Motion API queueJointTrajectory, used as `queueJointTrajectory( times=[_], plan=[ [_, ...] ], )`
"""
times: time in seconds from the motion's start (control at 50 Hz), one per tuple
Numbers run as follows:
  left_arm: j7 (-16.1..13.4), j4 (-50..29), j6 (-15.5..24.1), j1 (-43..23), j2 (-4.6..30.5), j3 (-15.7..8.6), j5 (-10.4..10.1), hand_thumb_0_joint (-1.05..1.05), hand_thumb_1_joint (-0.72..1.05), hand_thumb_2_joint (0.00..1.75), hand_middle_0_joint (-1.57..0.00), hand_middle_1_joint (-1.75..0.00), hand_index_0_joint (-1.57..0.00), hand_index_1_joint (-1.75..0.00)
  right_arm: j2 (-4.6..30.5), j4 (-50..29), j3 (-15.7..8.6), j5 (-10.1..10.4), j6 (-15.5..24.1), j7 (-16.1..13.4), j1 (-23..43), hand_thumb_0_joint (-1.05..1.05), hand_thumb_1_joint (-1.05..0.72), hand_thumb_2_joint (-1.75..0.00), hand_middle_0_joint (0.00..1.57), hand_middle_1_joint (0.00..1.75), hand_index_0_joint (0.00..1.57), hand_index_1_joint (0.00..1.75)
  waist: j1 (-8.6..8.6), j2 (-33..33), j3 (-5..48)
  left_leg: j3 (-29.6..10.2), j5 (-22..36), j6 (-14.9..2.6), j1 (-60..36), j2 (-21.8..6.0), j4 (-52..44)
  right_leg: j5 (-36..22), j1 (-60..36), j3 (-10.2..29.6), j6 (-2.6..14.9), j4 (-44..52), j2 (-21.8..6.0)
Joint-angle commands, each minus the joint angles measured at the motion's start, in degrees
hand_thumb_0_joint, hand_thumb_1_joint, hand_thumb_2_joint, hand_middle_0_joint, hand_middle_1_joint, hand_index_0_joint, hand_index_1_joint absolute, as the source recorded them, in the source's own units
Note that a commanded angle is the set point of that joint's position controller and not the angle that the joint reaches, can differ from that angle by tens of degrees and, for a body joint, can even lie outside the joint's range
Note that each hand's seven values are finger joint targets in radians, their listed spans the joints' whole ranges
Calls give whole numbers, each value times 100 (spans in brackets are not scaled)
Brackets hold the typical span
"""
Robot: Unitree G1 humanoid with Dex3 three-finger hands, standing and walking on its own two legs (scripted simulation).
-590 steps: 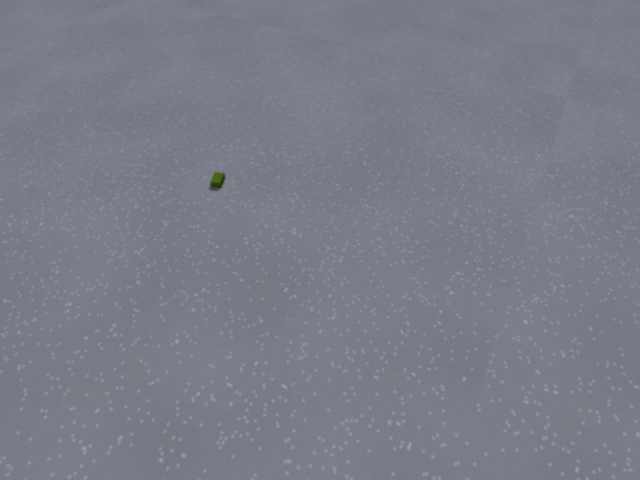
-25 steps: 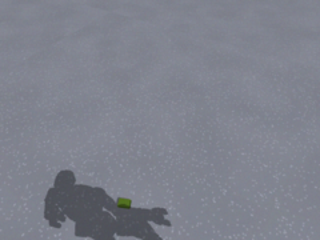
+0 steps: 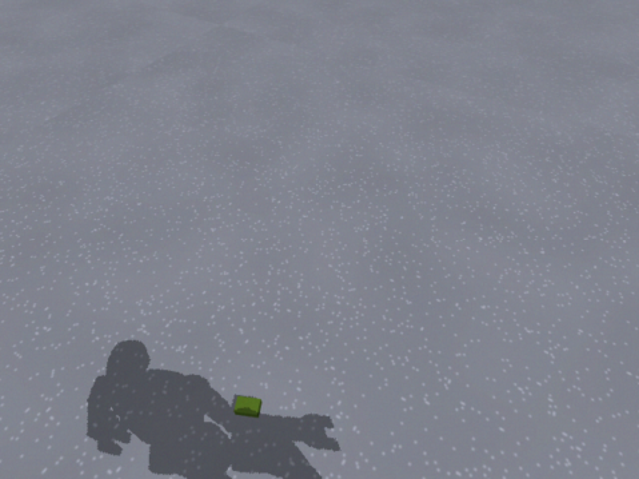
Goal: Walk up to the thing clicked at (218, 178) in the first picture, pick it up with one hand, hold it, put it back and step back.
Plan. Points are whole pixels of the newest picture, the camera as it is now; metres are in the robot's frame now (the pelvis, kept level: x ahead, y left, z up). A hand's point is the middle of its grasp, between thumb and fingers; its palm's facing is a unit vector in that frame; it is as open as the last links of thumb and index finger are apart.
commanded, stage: stand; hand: left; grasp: from above
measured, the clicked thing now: (247, 406) +0.43 +0.24 -0.77
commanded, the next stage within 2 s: rise first in 0.84 s
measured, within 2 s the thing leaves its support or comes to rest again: neither
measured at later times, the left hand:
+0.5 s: hand out of the picture +0.07 +0.25 -0.16, palm faces -0.04 -0.94 -0.34, open 7.4 cm
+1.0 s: hand out of the picture +0.08 +0.25 -0.16, palm faces +0.00 -0.94 -0.34, open 7.4 cm
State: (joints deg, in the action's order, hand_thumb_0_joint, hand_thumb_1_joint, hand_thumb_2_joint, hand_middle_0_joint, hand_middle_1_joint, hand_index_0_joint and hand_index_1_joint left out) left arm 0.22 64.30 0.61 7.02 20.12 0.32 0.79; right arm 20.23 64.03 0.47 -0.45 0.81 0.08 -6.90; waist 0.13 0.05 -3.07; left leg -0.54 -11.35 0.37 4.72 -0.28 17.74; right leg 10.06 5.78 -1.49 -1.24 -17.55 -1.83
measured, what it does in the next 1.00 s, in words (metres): stands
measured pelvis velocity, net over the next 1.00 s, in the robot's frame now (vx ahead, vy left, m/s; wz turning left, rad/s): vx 0.00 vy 0.00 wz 0.01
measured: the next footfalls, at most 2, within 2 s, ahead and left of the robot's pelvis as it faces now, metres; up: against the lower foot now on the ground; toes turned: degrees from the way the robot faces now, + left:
none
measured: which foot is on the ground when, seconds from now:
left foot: down 0.00-1.00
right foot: down 0.00-1.00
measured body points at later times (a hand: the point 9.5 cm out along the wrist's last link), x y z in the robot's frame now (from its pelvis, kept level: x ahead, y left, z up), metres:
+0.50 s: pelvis +0.00 +0.00 +0.00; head +0.02 +0.00 +0.45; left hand +0.07 +0.30 -0.13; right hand +0.07 -0.30 -0.13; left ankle -0.02 +0.12 -0.75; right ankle -0.01 -0.13 -0.75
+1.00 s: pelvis +0.00 +0.00 +0.00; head +0.02 +0.00 +0.45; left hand +0.08 +0.30 -0.13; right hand +0.08 -0.30 -0.13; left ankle -0.02 +0.12 -0.75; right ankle -0.01 -0.13 -0.75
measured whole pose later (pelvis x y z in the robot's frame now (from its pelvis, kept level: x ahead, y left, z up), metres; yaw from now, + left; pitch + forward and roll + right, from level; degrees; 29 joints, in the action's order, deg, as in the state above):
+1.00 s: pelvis +0.00 +0.00 +0.00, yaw +0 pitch +0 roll +0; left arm -0.5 61.4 0.8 7.1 19.6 -0.6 -0.4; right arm 20.0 59.1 0.7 1.3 1.0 -0.9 -8.5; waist 0.3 0.2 -2.7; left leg -0.8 -12.2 0.3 7.6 -0.2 20.1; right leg 10.9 8.5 -1.7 -1.2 -19.9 -2.0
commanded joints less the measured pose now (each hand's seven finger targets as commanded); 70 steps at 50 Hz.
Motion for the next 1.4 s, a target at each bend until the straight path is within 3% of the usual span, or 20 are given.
queueJointTrajectory(
  times=[0.0,0.38,0.48,0.68,0.92,0.94,0.96,0.98,1.0,1.02,1.04,1.08,1.1,1.16,1.22,1.26,1.28,1.3,1.36,1.38],
  plan=[
    [-77,-312,96,-140,1214,-254,-25,0,90,90,-20,-30,-20,-30,1220,-299,-262,-4,102,-70,148,0,-90,-90,20,30,20,30,-38,61,407,-481,994,-139,106,-711,-308,-807,-178,500,219,174,-614],
    [-85,-307,114,-124,1206,-238,-31,0,90,90,-20,-30,-20,-30,1217,-312,-270,3,96,-68,136,0,-90,-90,20,30,20,30,-35,-5,469,-476,1285,-156,-12,-721,-186,-1110,-213,493,235,137,-636],
    [-81,-309,96,-148,1220,-261,-23,0,90,90,-20,-30,-20,-30,1221,-318,-271,-2,78,-72,113,0,-90,-90,20,30,20,30,-22,19,441,-463,969,-142,124,-685,-254,-846,-228,511,228,190,-625],
    [-86,-336,109,-163,1197,-252,-15,0,90,90,-20,-30,-20,-30,1238,-340,-268,1,104,-79,154,0,-90,-90,20,30,20,30,-37,50,543,-475,1453,-145,14,-730,-181,-1234,-292,477,220,126,-638],
    [-79,-320,95,-170,1199,-261,-18,0,89,86,-22,-34,-24,-32,1223,-327,-274,1,93,-70,152,0,-91,-91,20,30,20,30,-33,-1,418,-493,1066,-155,83,-711,-275,-880,-209,487,236,180,-617],
    [-183,-2331,628,-2180,266,-284,-322,0,81,87,-30,-38,-28,-40,246,-1955,-23,391,371,-182,173,0,-91,-90,20,30,20,30,654,81,15,227,185,-81,750,49,162,-385,1217,4,166,-193,175],
    [-193,-1968,581,-2794,462,-333,-311,0,73,85,-33,-43,-29,-47,384,-1631,-32,397,366,-231,-129,0,-84,-88,20,30,20,30,489,-74,262,218,16,-110,775,82,280,-194,946,-40,149,-248,141],
    [-204,-1102,392,-1784,1071,-701,-177,0,65,82,-32,-51,-29,-55,604,-1647,-166,407,315,-290,-346,0,-83,-88,20,30,20,30,312,-290,94,212,-88,-108,1018,48,368,40,938,-94,167,-289,184],
    [-137,-576,256,-1416,1196,-836,-61,0,57,80,-32,-57,-30,-59,602,-1713,-250,364,283,-286,-446,0,-83,-88,20,30,20,30,253,-360,373,207,-11,-118,1234,90,630,32,996,-82,184,-484,168],
    [-59,-700,242,-1806,1370,-942,49,0,49,79,-30,-64,-30,-64,576,-1872,-293,327,280,-286,-470,0,-85,-89,20,30,20,30,210,-256,610,201,89,-127,1357,102,908,-86,1143,-62,195,-747,161],
    [13,-882,296,-1953,1323,-966,194,0,41,76,-30,-71,-32,-70,534,-1963,-395,221,321,-286,-571,0,-86,-89,20,30,20,30,163,-215,1194,180,282,-113,1372,99,1136,-327,1051,-29,194,-1040,131],
    [85,-475,122,-441,1295,-1292,440,0,25,76,-31,-78,-33,-76,528,-2180,-538,152,343,-224,-808,0,-89,-90,20,30,20,30,-146,173,1716,190,730,-44,1629,181,1523,-689,1010,1,236,-1480,119],
    [98,-657,50,-323,1251,-1307,495,0,17,73,-34,-79,-36,-77,487,-2379,-531,152,347,-205,-795,0,-91,-90,20,30,20,30,-211,331,1801,195,805,-13,1710,204,1600,-699,968,-5,256,-1587,130],
    [89,-1253,-316,-343,912,-1064,592,0,-7,73,-38,-74,-38,-74,453,-2755,-553,216,343,-194,-651,0,-89,-89,20,30,20,30,-75,448,1653,105,751,43,1718,130,1503,-479,1292,-68,281,-1560,215],
    [38,-1581,-683,-344,1069,-1203,740,0,-26,73,-40,-74,-39,-76,407,-3098,-527,232,342,-147,-489,0,-90,-90,20,30,20,30,-42,7,1648,82,502,-29,2159,102,1893,-237,1589,-113,250,-1813,234],
    [6,-1660,-787,-272,983,-1208,784,0,-28,72,-42,-74,-40,-76,355,-3137,-515,210,400,-121,-546,0,-91,-90,20,30,20,30,-21,52,1389,92,112,-29,2560,88,2162,163,2053,-119,240,-2088,244],
    [2,-2152,-752,-601,990,-1178,813,0,-28,72,-42,-74,-41,-75,321,-3266,-525,195,447,-116,-551,0,-92,-90,20,30,20,30,39,86,1511,97,-14,-44,2668,79,2352,265,2268,-97,232,-2234,235],
    [-17,-1940,-778,-258,991,-1284,871,0,-27,71,-42,-75,-41,-76,321,-3261,-556,182,481,-115,-647,0,-91,-90,20,30,20,30,27,54,1603,67,-57,-40,2756,53,2466,317,2363,-116,230,-2409,249],
    [-3,-2619,-742,-124,1010,-1333,941,0,-31,72,-42,-76,-41,-78,235,-3480,-534,181,622,-118,-641,0,-93,-91,20,30,20,30,75,243,1815,32,-233,-41,3036,23,2821,469,2804,-81,235,-2855,236],
    [31,-3594,-656,-595,988,-1178,930,0,-31,73,-44,-74,-42,-76,257,-3639,-587,174,676,-141,-579,0,-93,-91,20,30,20,30,92,452,2071,31,-190,-32,2996,21,2944,424,2918,-62,239,-2972,220]
  ],
)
